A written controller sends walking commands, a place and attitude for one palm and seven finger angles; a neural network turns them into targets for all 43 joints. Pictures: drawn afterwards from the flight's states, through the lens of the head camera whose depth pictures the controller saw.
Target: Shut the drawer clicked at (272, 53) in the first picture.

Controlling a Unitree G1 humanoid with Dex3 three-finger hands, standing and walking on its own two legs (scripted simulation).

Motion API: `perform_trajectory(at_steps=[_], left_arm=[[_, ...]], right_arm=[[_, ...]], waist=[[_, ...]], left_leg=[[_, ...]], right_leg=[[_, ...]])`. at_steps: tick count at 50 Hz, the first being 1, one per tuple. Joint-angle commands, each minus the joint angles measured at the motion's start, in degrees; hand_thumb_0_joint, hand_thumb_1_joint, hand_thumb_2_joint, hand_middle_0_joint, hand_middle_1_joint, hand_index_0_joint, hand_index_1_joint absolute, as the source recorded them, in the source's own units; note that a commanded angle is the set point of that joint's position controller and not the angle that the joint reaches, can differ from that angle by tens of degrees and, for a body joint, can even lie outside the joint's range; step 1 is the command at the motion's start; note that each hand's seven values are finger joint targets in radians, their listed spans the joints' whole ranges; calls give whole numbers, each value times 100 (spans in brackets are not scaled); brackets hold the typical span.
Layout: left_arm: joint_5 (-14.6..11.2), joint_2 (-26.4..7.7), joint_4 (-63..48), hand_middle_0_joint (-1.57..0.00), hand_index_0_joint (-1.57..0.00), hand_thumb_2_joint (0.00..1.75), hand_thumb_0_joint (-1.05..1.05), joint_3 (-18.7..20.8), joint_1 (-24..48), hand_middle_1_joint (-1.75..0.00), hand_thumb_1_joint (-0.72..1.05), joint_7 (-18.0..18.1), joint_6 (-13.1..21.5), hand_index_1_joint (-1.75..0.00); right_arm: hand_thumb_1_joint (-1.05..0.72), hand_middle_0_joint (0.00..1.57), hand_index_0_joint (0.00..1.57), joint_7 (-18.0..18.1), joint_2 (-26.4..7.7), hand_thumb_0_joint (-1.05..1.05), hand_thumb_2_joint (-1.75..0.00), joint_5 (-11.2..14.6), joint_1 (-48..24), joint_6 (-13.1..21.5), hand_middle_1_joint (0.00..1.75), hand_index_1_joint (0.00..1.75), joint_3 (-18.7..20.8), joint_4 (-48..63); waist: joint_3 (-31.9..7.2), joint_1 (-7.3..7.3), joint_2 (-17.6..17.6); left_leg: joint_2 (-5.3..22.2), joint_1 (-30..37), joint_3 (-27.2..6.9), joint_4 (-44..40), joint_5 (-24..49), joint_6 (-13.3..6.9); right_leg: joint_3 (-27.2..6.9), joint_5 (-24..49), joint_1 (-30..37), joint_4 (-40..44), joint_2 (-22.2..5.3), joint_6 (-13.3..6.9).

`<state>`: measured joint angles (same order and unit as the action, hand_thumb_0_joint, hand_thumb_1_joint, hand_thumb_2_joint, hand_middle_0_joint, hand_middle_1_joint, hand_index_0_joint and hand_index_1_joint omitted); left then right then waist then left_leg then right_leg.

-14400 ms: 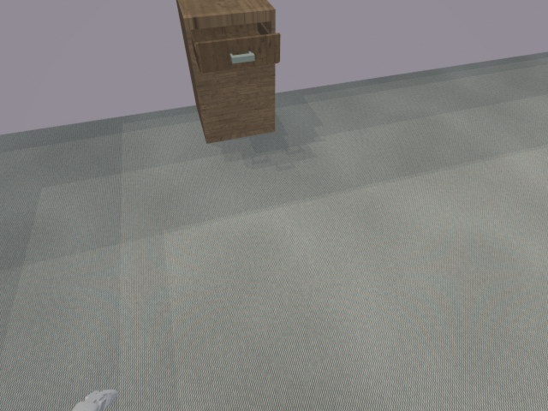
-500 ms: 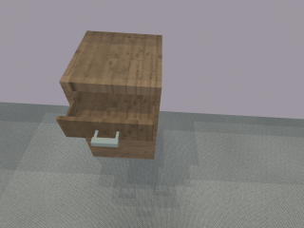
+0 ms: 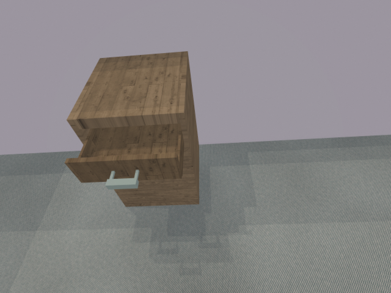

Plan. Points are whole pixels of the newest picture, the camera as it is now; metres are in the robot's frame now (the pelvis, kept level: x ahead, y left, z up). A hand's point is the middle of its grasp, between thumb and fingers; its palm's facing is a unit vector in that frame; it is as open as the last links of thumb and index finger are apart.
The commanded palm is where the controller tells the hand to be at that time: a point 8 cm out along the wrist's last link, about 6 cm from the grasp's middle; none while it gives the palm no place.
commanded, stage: come to a stop and stand still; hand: left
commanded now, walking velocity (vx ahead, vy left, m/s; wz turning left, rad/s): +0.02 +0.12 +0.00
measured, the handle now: (123, 178) +0.50 +0.31 -0.20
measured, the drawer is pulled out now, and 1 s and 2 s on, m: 0.16 0.16 0.16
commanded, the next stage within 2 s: look again from close up in 0.86 s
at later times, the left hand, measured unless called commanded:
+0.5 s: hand out of the picture -0.02 +0.24 -0.19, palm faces +0.10 -0.98 -0.16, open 7.4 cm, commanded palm none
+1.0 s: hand out of the picture +0.03 +0.26 -0.19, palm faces +0.02 -0.97 -0.22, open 7.4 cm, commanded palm none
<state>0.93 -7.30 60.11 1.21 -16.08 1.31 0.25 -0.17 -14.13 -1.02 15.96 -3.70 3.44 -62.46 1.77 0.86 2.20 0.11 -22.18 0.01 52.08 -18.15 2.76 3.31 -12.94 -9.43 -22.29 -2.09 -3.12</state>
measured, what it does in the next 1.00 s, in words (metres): steps on the spot: left foot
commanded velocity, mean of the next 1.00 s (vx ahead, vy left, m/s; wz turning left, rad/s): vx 0.01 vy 0.00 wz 0.00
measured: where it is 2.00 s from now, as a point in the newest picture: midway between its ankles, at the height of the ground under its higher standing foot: outside the picture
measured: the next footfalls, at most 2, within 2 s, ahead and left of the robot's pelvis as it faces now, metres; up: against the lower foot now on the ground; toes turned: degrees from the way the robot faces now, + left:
left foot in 0.32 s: +0.01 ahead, +0.19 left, +0.00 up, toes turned +3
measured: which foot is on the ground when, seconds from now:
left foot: up 0.00-0.30, down 0.32-1.00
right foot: down 0.00-1.00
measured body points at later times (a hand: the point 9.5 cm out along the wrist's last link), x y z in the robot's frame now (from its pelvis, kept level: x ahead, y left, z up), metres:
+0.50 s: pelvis +0.01 +0.07 -0.01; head +0.02 +0.09 +0.44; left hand -0.02 +0.29 -0.18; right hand +0.08 -0.16 -0.16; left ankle -0.03 +0.19 -0.75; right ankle -0.01 -0.08 -0.75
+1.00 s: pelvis +0.02 +0.08 -0.01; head +0.04 +0.07 +0.44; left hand +0.03 +0.31 -0.17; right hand +0.00 -0.13 -0.17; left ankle -0.02 +0.19 -0.75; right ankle -0.01 -0.08 -0.75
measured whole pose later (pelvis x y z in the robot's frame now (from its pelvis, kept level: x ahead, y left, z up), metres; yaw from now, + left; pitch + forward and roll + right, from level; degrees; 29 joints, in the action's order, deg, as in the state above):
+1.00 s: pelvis +0.02 +0.08 -0.01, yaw +0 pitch +0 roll +0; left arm 0.6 -9.3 65.2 0.0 -13.5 2.6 0.6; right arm 1.3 -7.7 -0.1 17.4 0.5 -0.4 -65.0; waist 2.9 -0.3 0.9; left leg 0.7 -7.5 2.6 25.1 -17.0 -0.2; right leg 2.7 -15.0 -8.4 -24.1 -4.3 3.2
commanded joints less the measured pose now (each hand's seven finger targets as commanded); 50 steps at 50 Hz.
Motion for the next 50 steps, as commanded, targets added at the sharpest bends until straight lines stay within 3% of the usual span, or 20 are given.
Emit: perform_trajectory(at_steps=[1, 5, 10, 13, 14, 15, 16, 17, 18, 19, 20, 22, 24, 30, 37, 47, 48, 49, 50], left_arm=[[21, -1174, -120, -20, -20, 90, 0, 319, -718, -30, 90, 175, 92, -30], [55, -1104, -96, -20, -20, 90, 0, 306, -676, -30, 90, 153, 85, -30], [101, -1161, -22, -20, -20, 90, 0, 286, -475, -30, 90, 89, 44, -30], [37, -1128, 48, -20, -20, 90, 0, 257, -219, -30, 90, 83, 10, -30], [6, -997, 71, -20, -20, 90, 0, 212, -218, -30, 90, 77, -7, -30], [-6, -821, 68, -20, -20, 90, 0, 164, -309, -30, 90, 69, -35, -30], [-19, -590, 77, -20, -20, 90, 0, 127, -446, -30, 90, 65, -55, -30], [-7, -465, 119, -20, -20, 90, 0, 100, -524, -30, 90, 72, -58, -30], [14, -405, 134, -20, -20, 90, 0, 85, -540, -30, 90, 65, -34, -30], [12, -401, 231, -20, -20, 90, 0, 59, -440, -30, 90, 45, -42, -30], [6, -467, 298, -20, -20, 90, 0, 57, -404, -30, 90, 48, -52, -30], [-3, -560, 392, -20, -20, 90, 0, 30, -467, -30, 90, 48, -26, -30], [-13, -650, 471, -20, -20, 90, 0, 16, -452, -30, 90, 55, -7, -30], [-20, -687, 481, -20, -20, 90, 0, 6, -287, -30, 90, 77, -7, -30], [-42, -671, 491, -20, -20, 90, 0, 5, -205, -30, 90, 90, -30, -30], [-61, -699, 473, -20, -20, 90, 0, 6, -208, -30, 90, 108, 3, -30], [37, -826, 498, -20, -20, 90, 0, -63, -379, -30, 90, 334, 187, -30], [4, -1019, 247, -20, -20, 90, 0, 6, -394, -30, 90, 286, 223, -30], [-18, -1012, 193, -20, -20, 90, 0, 1, -221, -30, 90, 210, 233, -30]], right_arm=[[-90, 20, 20, 44, -234, 0, -90, -13, -221, 86, 30, 30, 48, 486], [-90, 20, 20, 46, -135, 0, -90, 7, -281, 110, 30, 30, 12, 519], [-90, 20, 20, 49, 31, 0, -90, 69, -384, 208, 30, 30, -60, 500], [-90, 20, 20, 97, 112, 0, -90, 69, 50, 297, 30, 30, -108, 282], [-90, 20, 20, 116, 44, 0, -90, 78, 161, 360, 30, 30, -124, 207], [-90, 20, 20, 135, -165, 0, -90, 71, 236, 412, 30, 30, -91, 185], [-90, 20, 20, 160, -403, 0, -90, 26, 175, 442, 30, 30, -64, 219], [-90, 20, 20, 173, -512, 0, -90, 8, 1, 415, 30, 30, -70, 283], [-90, 20, 20, 186, -495, 0, -90, -2, -172, 393, 30, 30, -90, 322], [-90, 20, 20, 211, -347, 0, -90, 5, -264, 435, 30, 30, -126, 264], [-90, 20, 20, 231, -258, 0, -90, 28, -242, 449, 30, 30, -137, 205], [-90, 20, 20, 254, -159, 0, -90, 50, -248, 466, 30, 30, -186, 186], [-90, 20, 20, 264, -112, 0, -90, 61, -176, 476, 30, 30, -198, 146], [-90, 20, 20, 276, -138, 0, -90, 68, -14, 505, 30, 30, -196, 66], [-90, 20, 20, 291, -123, 0, -90, 58, 111, 527, 30, 30, -225, -50], [-90, 20, 20, 284, -16, 0, -90, 69, 434, 540, 30, 30, -228, -211], [-90, 20, 20, 183, -331, 0, -90, 119, 81, 604, 30, 30, -219, 185], [-90, 20, 20, 152, -84, 0, -90, 29, 395, 600, 30, 30, -208, 307], [-90, 20, 20, 140, 2, 0, -90, 6, 211, 574, 30, 30, -243, 345]], waist=[[-146, 271, -1036], [-111, 257, -1283], [28, 200, -1563], [-11, -76, -1366], [-31, -111, -1078], [-78, -95, -423], [-38, -24, 330], [64, 74, 509], [286, 141, 158], [375, 105, 349], [330, 100, 754], [153, 110, 598], [59, 46, 365], [-24, -10, -77], [83, 16, 29], [28, -9, -210], [193, 20, -287], [-121, -91, -111], [-13, -47, 132]], left_leg=[[173, -997, -239, 428, -141, 74], [241, -777, -111, 37, -322, 70], [112, 335, 183, -1321, -401, -43], [44, 1459, 330, -2665, 613, -80], [144, 1856, 250, -3058, 895, -107], [540, 2041, -150, -3143, 1081, -211], [1158, 1710, -813, -3352, 1212, -478], [1451, 1165, -1015, -3648, 848, -707], [1381, 707, -883, -3680, 448, -719], [1111, 845, -751, -3725, 844, -635], [1033, 886, -689, -3763, 1233, -614], [863, 1205, -385, -3423, 2027, -555], [720, 1425, -206, -3202, 2350, -450], [708, 1583, -171, -3168, 2720, -386], [677, 1539, -157, -3267, 2821, -366], [631, 1557, -115, -3285, 2575, -360], [689, 1049, -13, -2204, 3495, -225], [477, 1014, -38, -2364, 2085, -292], [401, 921, 66, -2602, 1536, -365]], right_leg=[[-1331, 2357, 1086, 484, -1760, -541], [-1322, 1830, 915, 608, -1706, -619], [-1171, 1258, 90, 691, -1470, -557], [-831, 645, -517, 368, -1110, -221], [-705, 377, -769, 119, -879, -50], [-550, -103, -1007, -232, -593, 98], [-287, -517, -996, -434, -312, 259], [-48, -708, -651, -512, -234, 337], [-56, -514, -471, -421, -195, 357], [2, 36, -446, -403, -239, 372], [-9, 62, -288, -408, -279, 395], [-126, 394, -135, -186, -342, 399], [-207, 788, -40, -30, -418, 380], [-137, 1112, 168, -13, -455, 399], [-120, 1106, 305, 11, -468, 401], [-124, 1295, 437, 80, -487, 362], [-475, 2740, 97, -196, -634, 318], [-365, 2345, 325, -470, -714, 197], [-309, 2208, 247, -480, -671, 176]])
